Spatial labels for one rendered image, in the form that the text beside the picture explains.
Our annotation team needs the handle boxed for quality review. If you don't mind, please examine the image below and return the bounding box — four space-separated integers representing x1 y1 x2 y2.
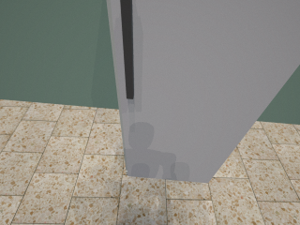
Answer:
120 0 134 99

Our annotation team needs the fridge door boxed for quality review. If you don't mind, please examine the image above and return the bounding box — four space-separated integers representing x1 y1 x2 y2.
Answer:
111 0 300 184

